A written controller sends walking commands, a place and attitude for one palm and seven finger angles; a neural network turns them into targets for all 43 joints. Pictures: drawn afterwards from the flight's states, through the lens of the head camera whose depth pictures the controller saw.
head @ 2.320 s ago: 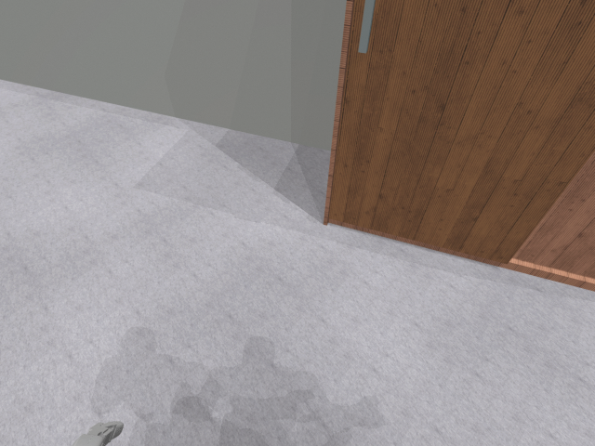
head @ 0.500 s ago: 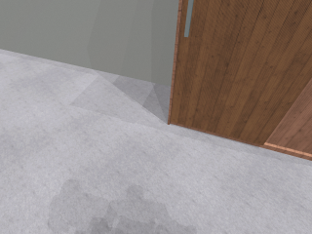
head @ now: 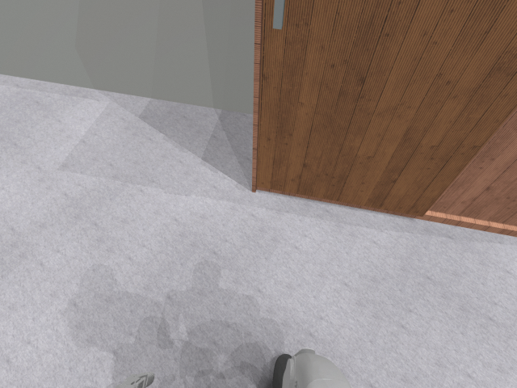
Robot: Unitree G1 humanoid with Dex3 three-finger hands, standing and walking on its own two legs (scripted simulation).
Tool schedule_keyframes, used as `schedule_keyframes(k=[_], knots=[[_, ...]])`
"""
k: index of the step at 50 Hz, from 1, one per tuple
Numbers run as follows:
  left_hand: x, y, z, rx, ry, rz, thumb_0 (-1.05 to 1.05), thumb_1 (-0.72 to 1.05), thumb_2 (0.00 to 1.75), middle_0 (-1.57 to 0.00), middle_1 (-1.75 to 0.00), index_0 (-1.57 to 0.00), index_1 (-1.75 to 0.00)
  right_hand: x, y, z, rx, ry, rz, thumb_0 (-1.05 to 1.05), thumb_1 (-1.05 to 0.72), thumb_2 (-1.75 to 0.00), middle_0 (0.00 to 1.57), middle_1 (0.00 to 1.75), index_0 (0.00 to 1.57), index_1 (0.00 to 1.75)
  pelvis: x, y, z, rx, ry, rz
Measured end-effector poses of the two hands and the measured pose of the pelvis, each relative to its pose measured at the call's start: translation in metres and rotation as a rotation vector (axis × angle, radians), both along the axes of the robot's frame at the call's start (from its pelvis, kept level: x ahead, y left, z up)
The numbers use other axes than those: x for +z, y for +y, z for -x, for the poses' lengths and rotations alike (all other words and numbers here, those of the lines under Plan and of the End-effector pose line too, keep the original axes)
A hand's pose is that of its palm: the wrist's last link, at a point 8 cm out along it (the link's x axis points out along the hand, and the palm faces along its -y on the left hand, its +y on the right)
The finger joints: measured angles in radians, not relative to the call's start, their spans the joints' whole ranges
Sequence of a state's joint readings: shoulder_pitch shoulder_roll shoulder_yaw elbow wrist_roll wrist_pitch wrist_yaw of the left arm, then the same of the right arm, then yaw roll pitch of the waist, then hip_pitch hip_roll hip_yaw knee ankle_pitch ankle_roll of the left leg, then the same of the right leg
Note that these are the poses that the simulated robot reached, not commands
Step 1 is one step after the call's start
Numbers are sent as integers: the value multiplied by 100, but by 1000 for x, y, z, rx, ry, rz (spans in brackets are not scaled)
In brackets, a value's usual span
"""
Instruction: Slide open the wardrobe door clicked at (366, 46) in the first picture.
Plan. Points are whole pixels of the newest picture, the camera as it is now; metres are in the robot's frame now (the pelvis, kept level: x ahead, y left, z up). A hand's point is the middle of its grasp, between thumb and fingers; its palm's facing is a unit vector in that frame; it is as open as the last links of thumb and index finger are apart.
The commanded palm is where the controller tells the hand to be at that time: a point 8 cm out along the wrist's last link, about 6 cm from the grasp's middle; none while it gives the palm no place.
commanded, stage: walk to a spot facing it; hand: left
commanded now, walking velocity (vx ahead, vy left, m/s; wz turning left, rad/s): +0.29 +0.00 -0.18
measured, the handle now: out of the picture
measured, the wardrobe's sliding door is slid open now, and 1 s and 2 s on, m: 0.00 0.00 0.00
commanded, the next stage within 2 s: turn to face it in 0.06 s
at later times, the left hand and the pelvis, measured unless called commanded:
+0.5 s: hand (162, 373) +0.16 +0.17 -0.17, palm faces +0.02 -0.99 -0.13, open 7.3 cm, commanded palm none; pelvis +0.17 +0.01 +0.01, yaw -5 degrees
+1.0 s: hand (177, 299) +0.28 +0.16 -0.14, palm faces -0.16 -0.96 -0.23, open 7.4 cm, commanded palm none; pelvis +0.21 -0.01 +0.01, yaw -11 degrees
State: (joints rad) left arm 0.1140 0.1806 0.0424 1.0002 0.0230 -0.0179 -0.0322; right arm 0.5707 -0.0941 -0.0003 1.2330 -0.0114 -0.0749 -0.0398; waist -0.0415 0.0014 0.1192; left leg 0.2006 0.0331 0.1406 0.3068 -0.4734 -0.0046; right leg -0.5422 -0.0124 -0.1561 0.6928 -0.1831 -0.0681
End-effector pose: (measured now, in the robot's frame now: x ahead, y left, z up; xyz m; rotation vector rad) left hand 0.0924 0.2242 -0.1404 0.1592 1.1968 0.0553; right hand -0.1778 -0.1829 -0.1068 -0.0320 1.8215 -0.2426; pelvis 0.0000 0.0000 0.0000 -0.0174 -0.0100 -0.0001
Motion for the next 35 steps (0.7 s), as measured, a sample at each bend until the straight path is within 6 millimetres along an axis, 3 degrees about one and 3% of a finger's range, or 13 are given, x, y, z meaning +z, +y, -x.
schedule_keyframes(k=[3,6,13,18,22,26,29,35], knots=[[-5,-10,-49,-12,-79,-21,1,91,90,-20,-30,-20,-30,-16,-12,-32,-26,7,-6,0,-91,-90,20,30,20,30,-13,-12,-36,-19,-18,-14],[-1,-16,-68,10,-84,-24,0,91,90,-20,-30,-20,-30,-27,-30,-96,-17,-108,17,1,-91,-90,20,30,20,30,-8,-18,-59,-11,-40,-3],[18,-12,-69,45,11,-63,0,94,90,-20,-30,-20,-30,-24,-57,-281,84,-494,55,0,-91,-90,20,30,20,30,13,-20,-104,-18,-26,-1],[19,-9,-64,55,96,-46,0,93,90,-20,-30,-20,-30,-13,-62,-361,119,-621,86,1,-95,-90,19,30,20,30,18,-11,-132,-44,-13,5],[12,-7,-63,74,154,-11,0,92,90,-20,-30,-20,-30,-8,-49,-398,145,-646,87,1,-94,-90,19,30,20,30,17,0,-152,-65,-6,15],[-1,2,-67,93,205,22,0,91,90,-20,-30,-20,-30,-8,-28,-418,157,-644,97,0,-93,-90,19,30,20,30,12,15,-171,-82,-4,25],[-4,10,-75,84,231,27,1,91,90,-20,-30,-20,-30,-5,-14,-419,142,-636,102,0,-92,-90,20,30,20,30,14,23,-179,-116,-11,7],[6,27,-106,3,231,-5,1,91,90,-20,-30,-20,-30,2,-18,-407,66,-632,152,-2,-95,-90,20,30,20,30,20,33,-183,-165,-10,8]])
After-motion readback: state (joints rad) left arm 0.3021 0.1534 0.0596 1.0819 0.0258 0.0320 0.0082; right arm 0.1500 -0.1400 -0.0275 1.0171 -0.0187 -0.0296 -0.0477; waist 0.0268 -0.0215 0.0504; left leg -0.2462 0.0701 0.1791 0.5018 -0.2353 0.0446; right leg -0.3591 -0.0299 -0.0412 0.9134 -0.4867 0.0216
